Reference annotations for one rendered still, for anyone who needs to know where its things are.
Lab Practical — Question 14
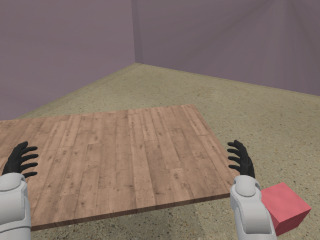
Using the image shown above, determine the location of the carton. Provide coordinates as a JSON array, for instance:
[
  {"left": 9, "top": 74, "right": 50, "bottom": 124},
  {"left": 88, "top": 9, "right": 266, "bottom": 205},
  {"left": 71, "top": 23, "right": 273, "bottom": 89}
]
[{"left": 260, "top": 182, "right": 312, "bottom": 237}]

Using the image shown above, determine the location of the table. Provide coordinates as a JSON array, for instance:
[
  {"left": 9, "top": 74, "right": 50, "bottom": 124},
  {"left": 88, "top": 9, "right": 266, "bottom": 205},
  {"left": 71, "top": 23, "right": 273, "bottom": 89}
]
[{"left": 0, "top": 104, "right": 240, "bottom": 232}]

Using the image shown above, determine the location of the robot left hand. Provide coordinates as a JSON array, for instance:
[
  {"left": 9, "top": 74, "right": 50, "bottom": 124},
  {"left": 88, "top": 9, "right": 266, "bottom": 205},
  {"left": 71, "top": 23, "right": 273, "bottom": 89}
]
[{"left": 2, "top": 141, "right": 39, "bottom": 178}]

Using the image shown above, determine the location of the robot left forearm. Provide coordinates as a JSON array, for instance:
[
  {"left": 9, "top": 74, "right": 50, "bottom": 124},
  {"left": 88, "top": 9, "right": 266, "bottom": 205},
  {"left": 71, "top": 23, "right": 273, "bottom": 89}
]
[{"left": 0, "top": 172, "right": 31, "bottom": 240}]

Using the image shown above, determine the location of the robot right hand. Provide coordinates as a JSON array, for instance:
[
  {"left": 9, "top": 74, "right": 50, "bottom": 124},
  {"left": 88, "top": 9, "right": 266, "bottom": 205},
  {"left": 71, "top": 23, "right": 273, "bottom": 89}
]
[{"left": 227, "top": 140, "right": 255, "bottom": 179}]

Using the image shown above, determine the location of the robot right forearm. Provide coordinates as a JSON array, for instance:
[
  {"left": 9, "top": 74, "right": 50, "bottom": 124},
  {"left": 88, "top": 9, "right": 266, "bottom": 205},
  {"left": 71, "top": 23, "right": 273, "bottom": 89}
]
[{"left": 230, "top": 175, "right": 278, "bottom": 240}]

